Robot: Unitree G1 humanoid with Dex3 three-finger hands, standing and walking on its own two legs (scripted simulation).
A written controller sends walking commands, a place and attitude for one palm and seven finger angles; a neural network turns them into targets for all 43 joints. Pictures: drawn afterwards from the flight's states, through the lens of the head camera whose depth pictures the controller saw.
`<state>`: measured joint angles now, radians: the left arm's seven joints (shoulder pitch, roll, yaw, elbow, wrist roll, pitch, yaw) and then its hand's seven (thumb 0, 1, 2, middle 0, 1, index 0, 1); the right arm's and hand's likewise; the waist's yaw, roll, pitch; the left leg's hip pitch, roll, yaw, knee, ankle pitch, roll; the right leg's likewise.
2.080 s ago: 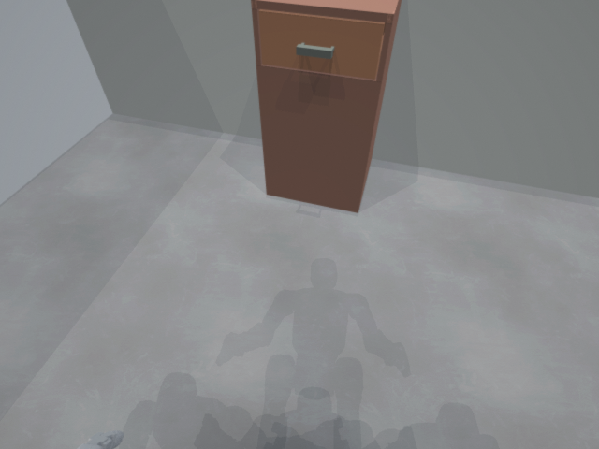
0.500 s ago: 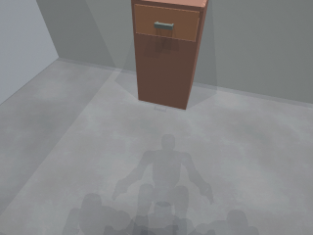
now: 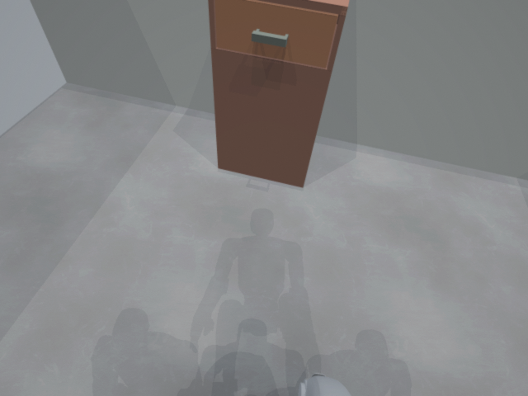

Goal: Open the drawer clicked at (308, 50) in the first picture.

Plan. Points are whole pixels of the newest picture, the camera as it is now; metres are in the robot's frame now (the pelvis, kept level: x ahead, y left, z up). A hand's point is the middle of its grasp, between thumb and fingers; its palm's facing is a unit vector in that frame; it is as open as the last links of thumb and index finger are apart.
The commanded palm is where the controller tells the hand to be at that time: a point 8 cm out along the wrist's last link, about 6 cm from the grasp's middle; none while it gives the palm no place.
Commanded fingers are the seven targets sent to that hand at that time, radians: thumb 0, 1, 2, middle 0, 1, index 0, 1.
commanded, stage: walk to a spot facing it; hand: left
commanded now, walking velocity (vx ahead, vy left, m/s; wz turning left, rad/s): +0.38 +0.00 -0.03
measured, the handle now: (270, 36) +1.21 +0.00 -0.02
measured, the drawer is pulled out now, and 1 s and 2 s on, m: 0.00 0.00 0.00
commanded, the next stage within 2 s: turn to face it in 0.50 s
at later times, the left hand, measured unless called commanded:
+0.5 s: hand (171, 352) +0.23 +0.17 -0.19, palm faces +0.12 -0.98 -0.18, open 7.2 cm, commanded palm none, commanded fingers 0.00 0.90 0.90 -0.20 -0.30 -0.20 -0.30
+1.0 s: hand (172, 264) +0.40 +0.20 -0.18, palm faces +0.01 -0.98 -0.20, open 7.3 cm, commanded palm none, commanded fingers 0.00 0.90 0.90 -0.20 -0.30 -0.20 -0.30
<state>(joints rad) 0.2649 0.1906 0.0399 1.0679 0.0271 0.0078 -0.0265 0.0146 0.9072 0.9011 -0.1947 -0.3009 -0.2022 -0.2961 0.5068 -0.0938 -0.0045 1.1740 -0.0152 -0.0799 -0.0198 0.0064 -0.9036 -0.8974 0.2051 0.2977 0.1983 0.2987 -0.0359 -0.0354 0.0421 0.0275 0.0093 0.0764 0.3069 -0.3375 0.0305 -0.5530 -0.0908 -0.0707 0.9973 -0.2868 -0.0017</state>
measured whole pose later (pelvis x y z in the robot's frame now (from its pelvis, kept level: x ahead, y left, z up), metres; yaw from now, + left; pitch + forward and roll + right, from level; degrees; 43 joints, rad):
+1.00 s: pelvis +0.37 +0.02 +0.00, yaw -3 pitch -2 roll +0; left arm 0.25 0.16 0.07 1.05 0.03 0.05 0.01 0.01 0.93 0.90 -0.19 -0.30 -0.20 -0.30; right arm 0.29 -0.12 -0.04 1.09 -0.02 -0.03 -0.03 0.00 -0.91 -0.90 0.20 0.30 0.20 0.30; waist -0.01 -0.01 0.07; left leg -0.13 0.08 0.30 0.48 -0.31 0.03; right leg -0.42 -0.08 -0.10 0.79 -0.31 0.03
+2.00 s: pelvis +0.51 -0.07 +0.00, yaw -13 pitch +0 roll +0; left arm 0.26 0.15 0.06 1.06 0.02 -0.06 0.01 0.00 0.93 0.90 -0.20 -0.30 -0.20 -0.30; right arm 0.36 -0.17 -0.06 1.13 -0.02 0.00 0.00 0.01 -0.91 -0.90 0.20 0.30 0.20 0.30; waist -0.02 0.04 0.03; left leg -0.43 0.11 0.09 1.08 -0.37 -0.02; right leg -0.17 -0.03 -0.16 0.46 -0.29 -0.04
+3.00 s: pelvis +0.60 -0.13 +0.01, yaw -14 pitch +0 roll +4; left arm 0.24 0.14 0.04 1.00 0.02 0.01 0.03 0.01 0.92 0.90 -0.20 -0.30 -0.21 -0.30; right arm 0.27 -0.23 -0.07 1.06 -0.02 0.07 0.01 0.01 -0.91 -0.90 0.20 0.30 0.19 0.30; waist 0.01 0.04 0.04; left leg -0.40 0.02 0.00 0.98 -0.34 -0.05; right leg -0.23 -0.06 -0.08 0.45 -0.23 -0.04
